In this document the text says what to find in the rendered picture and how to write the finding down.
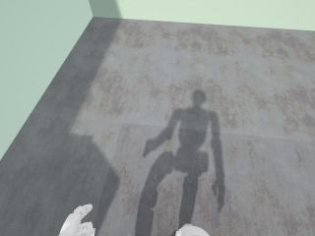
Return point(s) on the right robot thigh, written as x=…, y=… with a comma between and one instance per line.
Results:
x=190, y=230

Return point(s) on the left robot hand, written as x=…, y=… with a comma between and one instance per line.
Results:
x=73, y=222

